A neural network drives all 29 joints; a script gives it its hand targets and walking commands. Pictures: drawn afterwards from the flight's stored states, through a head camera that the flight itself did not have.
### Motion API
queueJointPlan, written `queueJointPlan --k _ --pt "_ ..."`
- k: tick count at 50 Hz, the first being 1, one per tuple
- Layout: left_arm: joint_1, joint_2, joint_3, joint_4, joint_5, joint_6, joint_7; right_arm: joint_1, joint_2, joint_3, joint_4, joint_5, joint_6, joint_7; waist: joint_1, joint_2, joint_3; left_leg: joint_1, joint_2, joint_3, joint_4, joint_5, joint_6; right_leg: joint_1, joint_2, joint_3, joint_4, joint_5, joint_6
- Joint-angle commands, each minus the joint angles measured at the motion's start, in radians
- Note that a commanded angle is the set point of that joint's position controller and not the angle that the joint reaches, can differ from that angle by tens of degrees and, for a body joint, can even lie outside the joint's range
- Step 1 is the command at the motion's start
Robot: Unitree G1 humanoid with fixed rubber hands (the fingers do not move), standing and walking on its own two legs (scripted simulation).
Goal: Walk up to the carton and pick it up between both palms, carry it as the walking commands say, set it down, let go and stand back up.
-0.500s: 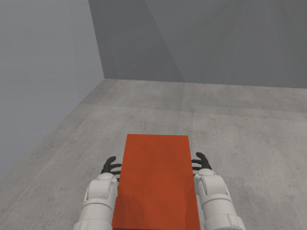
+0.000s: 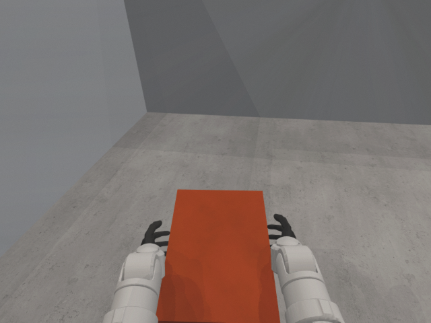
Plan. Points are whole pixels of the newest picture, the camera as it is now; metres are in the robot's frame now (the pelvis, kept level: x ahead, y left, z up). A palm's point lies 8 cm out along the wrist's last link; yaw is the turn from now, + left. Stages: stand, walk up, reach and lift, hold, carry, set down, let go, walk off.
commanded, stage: hold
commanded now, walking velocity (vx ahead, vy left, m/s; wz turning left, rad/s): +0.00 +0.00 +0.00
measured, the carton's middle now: (218, 265) +0.30 +0.00 -0.04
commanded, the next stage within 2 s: carry in 0.14 s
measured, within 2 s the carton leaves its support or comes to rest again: neither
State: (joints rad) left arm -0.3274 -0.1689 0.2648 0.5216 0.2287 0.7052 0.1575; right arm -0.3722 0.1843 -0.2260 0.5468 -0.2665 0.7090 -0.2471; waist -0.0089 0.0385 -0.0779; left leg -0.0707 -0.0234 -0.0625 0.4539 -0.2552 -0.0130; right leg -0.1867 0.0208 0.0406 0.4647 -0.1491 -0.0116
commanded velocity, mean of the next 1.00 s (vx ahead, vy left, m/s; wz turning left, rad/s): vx -0.08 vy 0.00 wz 0.00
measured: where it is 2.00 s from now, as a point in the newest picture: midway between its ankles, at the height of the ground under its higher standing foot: outside the picture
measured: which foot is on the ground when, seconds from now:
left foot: down 0.00-1.00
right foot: down 0.00-0.66, up 0.68-0.76, down 0.78-1.00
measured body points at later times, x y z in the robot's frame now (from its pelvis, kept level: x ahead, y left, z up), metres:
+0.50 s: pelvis -0.06 +0.03 -0.03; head -0.06 +0.02 +0.42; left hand +0.25 +0.16 +0.03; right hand +0.24 -0.12 +0.03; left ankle +0.00 +0.13 -0.74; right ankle +0.07 -0.11 -0.74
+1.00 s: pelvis -0.09 +0.07 -0.02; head -0.11 +0.06 +0.43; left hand +0.22 +0.18 +0.05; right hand +0.20 -0.10 +0.05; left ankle +0.00 +0.13 -0.74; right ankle +0.00 -0.08 -0.74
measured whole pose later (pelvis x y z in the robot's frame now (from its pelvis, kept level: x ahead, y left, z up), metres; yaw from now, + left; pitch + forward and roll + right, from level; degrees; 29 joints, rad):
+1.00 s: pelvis -0.09 +0.07 -0.02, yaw -6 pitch +1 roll -1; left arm -0.37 -0.18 0.18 -0.07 0.07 1.29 0.32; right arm -0.41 0.20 -0.19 -0.02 -0.12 1.24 -0.33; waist -0.01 0.03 -0.06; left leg -0.48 -0.01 0.11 0.68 -0.22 0.08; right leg -0.50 -0.03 0.01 0.65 -0.19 0.02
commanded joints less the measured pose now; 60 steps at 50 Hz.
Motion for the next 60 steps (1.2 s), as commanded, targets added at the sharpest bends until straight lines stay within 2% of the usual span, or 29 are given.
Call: queueJointPlan --k 1,5,6,7,8,10,13,16,18,20,22,25,27,28,29,31,32,33,34,35,38,40,41,42,43,45,48,55,60 --pt "-0.882 -0.998 -0.517 -0.172 -0.283 -0.089 -0.473 -0.61 1.124 0.47 -0.041 0.293 -0.045 0.541 -0.003 -0.042 -0.263 -0.246 -0.032 0.005 -0.14 -0.012 0.035 0.294 0.017 0.053 -0.059 -0.037 0.036" --pt "-0.894 -1.003 -0.518 -0.171 -0.282 -0.093 -0.474 -0.615 1.128 0.484 -0.048 0.294 -0.048 0.544 0.005 -0.058 -0.29 -0.24 -0.041 0.011 -0.145 0.028 0.034 0.295 0.028 0.033 -0.056 0.022 0.042" --pt "-0.889 -0.999 -0.513 -0.17 -0.268 -0.09 -0.471 -0.613 1.122 0.468 -0.044 0.288 -0.051 0.546 0.006 -0.023 -0.29 -0.248 -0.04 0.011 -0.149 0.027 0.03 0.31 0.024 0.037 -0.057 0.02 0.039" --pt "-0.902 -1.027 -0.608 -0.282 -0.32 -0.063 -0.454 -0.635 1.104 0.483 -0.091 0.313 -0.054 0.534 0.008 -0.141 -0.218 -0.239 0.065 0.014 0.071 -0.16 0.015 0.018 -0.206 0.2 -0.093 0.012 -0.038" --pt "-0.905 -1.023 -0.594 -0.282 -0.319 -0.05 -0.438 -0.673 1.093 0.477 -0.124 0.321 -0.052 0.524 0.007 -0.151 -0.258 -0.177 0.065 0.008 0.129 -0.147 0.015 -0.068 -0.24 0.261 -0.093 0.081 -0.054" --pt "-0.826 -0.992 -0.604 -0.281 -0.326 -0.017 -0.416 -0.627 1.092 0.528 -0.171 0.351 -0.022 0.506 -0.001 -0.171 -0.336 -0.177 0.076 0.035 0.165 -0.071 -0.004 -0.061 -0.266 0.257 -0.051 0.311 -0.04" --pt "-0.848 -0.975 -0.68 -0.453 -0.392 0.047 -0.387 -0.617 1.089 0.613 -0.282 0.43 0.05 0.487 -0.007 -0.183 -0.412 -0.201 0.063 0.06 0.148 -0.022 -0.006 -0.035 -0.244 0.209 -0.004 0.381 -0.018" --pt "-0.788 -0.97 -0.764 -0.59 -0.446 0.143 -0.355 -0.606 1.053 0.694 -0.446 0.504 0.138 0.468 0.0 -0.033 -0.468 -0.158 0.144 -0.016 0.127 0.258 0.04 -0.104 -0.179 0.114 0.156 0.362 0.002" --pt "-0.789 -0.983 -0.823 -0.718 -0.512 0.224 -0.336 -0.564 1.043 0.743 -0.545 0.56 0.218 0.452 0.004 0.074 -0.496 -0.146 0.262 -0.122 0.089 0.35 0.098 -0.171 -0.092 0.039 0.258 0.101 0.028" --pt "-0.802 -0.982 -0.855 -0.763 -0.555 0.302 -0.327 -0.561 1.022 0.761 -0.593 0.575 0.292 0.434 0.013 0.137 -0.472 -0.219 0.322 -0.163 0.027 0.223 0.149 -0.184 -0.048 -0.023 0.294 -0.198 0.037" --pt "-0.824 -0.976 -0.869 -0.811 -0.6 0.36 -0.328 -0.532 1.011 0.761 -0.631 0.57 0.352 0.421 0.012 0.111 -0.437 -0.314 0.281 -0.112 0.012 0.016 0.143 -0.124 -0.042 -0.039 0.274 -0.198 0.018" --pt "-0.798 -0.996 -0.864 -0.843 -0.637 0.435 -0.335 -0.569 1.028 0.766 -0.721 0.595 0.429 0.412 0.02 -0.003 -0.413 -0.43 0.167 -0.016 0.055 -0.295 0.083 -0.049 -0.079 0.045 0.145 -0.174 0.009" --pt "-0.806 -0.982 -0.837 -0.846 -0.637 0.476 -0.341 -0.57 1.055 0.741 -0.72 0.611 0.47 0.414 0.013 -0.211 -0.411 -0.316 0.035 0.097 0.266 -0.298 0.046 -0.213 -0.211 0.229 -0.089 -0.417 -0.019" --pt "-0.758 -0.972 -0.814 -0.801 -0.624 0.491 -0.342 -0.58 1.045 0.742 -0.726 0.624 0.482 0.413 0.001 -0.291 -0.425 -0.173 0.018 0.111 0.392 -0.213 0.033 -0.358 -0.264 0.267 -0.197 -0.504 -0.016" --pt "-0.792 -0.971 -0.807 -0.821 -0.624 0.497 -0.339 -0.602 1.054 0.745 -0.724 0.636 0.491 0.414 -0.003 -0.29 -0.436 -0.122 0.014 0.12 0.36 -0.191 0.037 -0.375 -0.255 0.242 -0.221 -0.48 -0.01" --pt "-0.81 -0.998 -0.804 -0.828 -0.619 0.512 -0.329 -0.608 1.068 0.731 -0.72 0.65 0.505 0.414 -0.005 -0.196 -0.484 -0.066 -0.005 0.127 0.264 -0.177 0.056 -0.359 -0.188 0.129 -0.139 -0.408 0.0" --pt "-0.807 -1.005 -0.8 -0.838 -0.61 0.517 -0.321 -0.609 1.079 0.719 -0.707 0.656 0.513 0.417 -0.003 -0.094 -0.487 -0.085 0.008 0.089 0.166 -0.22 0.074 -0.334 -0.133 0.065 -0.034 -0.375 0.004" --pt "-0.817 -1.018 -0.803 -0.829 -0.604 0.522 -0.315 -0.597 1.081 0.711 -0.69 0.652 0.518 0.42 -0.005 0.077 -0.44 -0.186 0.129 -0.092 -0.023 -0.395 0.102 -0.324 -0.051 -0.025 0.147 -0.334 0.018" --pt "-0.805 -1.021 -0.799 -0.826 -0.596 0.527 -0.313 -0.588 1.089 0.699 -0.666 0.647 0.526 0.429 0.006 0.175 -0.412 -0.301 0.293 -0.293 -0.16 -0.557 0.15 -0.299 -0.005 -0.061 0.383 -0.244 0.04" --pt "-0.831 -1.021 -0.788 -0.819 -0.595 0.527 -0.313 -0.597 1.091 0.686 -0.644 0.637 0.532 0.432 0.019 0.136 -0.382 -0.4 0.336 -0.297 -0.193 -0.557 0.164 -0.222 -0.019 -0.057 0.472 -0.182 0.045" --pt "-0.862 -1.025 -0.779 -0.8 -0.621 0.526 -0.326 -0.653 1.102 0.664 -0.648 0.628 0.534 0.432 0.018 0.124 -0.374 -0.441 0.255 -0.103 -0.105 -0.293 0.129 -0.072 -0.022 -0.09 0.315 -0.205 0.005" --pt "-0.88 -1.05 -0.795 -0.8 -0.642 0.533 -0.328 -0.617 1.098 0.651 -0.628 0.609 0.538 0.421 0.006 0.044 -0.432 -0.365 0.179 -0.027 0.019 -0.151 0.105 -0.026 -0.047 -0.043 0.111 -0.201 -0.023" --pt "-0.821 -1.037 -0.784 -0.753 -0.624 0.539 -0.327 -0.596 1.092 0.651 -0.62 0.605 0.545 0.42 0.006 0.01 -0.433 -0.341 0.154 -0.007 0.018 -0.168 0.08 -0.063 -0.089 0.015 0.096 -0.191 -0.033" --pt "-0.85 -1.042 -0.778 -0.765 -0.626 0.537 -0.33 -0.617 1.099 0.666 -0.636 0.608 0.546 0.419 0.005 -0.103 -0.432 -0.307 0.109 0.041 0.085 -0.195 0.068 -0.111 -0.14 0.089 0.036 -0.251 -0.038" --pt "-0.854 -1.048 -0.781 -0.771 -0.626 0.538 -0.331 -0.614 1.104 0.668 -0.634 0.608 0.546 0.417 -0.001 -0.155 -0.413 -0.241 0.077 0.061 0.138 -0.154 0.06 -0.203 -0.198 0.149 -0.05 -0.35 -0.035" --pt "-0.843 -1.054 -0.768 -0.752 -0.617 0.544 -0.332 -0.64 1.115 0.684 -0.655 0.625 0.54 0.42 -0.003 -0.111 -0.416 -0.127 0.072 0.06 0.131 -0.118 0.069 -0.307 -0.171 0.095 -0.059 -0.398 -0.02" --pt "-0.824 -1.062 -0.762 -0.741 -0.598 0.543 -0.325 -0.635 1.106 0.679 -0.617 0.621 0.546 0.425 0.009 0.029 -0.406 -0.277 0.205 -0.105 -0.084 -0.289 0.094 -0.17 -0.069 -0.028 0.145 -0.22 -0.008" --pt "-0.852 -1.052 -0.766 -0.743 -0.607 0.533 -0.334 -0.606 1.102 0.653 -0.57 0.603 0.542 0.428 0.011 -0.004 -0.358 -0.365 0.161 -0.018 -0.084 -0.345 0.068 -0.116 -0.083 0.006 0.086 -0.221 -0.021" --pt "-0.854 -1.06 -0.766 -0.743 -0.605 0.523 -0.332 -0.631 1.099 0.658 -0.6 0.601 0.524 0.422 0.008 -0.017 -0.389 -0.293 0.158 -0.009 -0.056 -0.252 0.069 -0.151 -0.093 0.008 0.083 -0.203 -0.012"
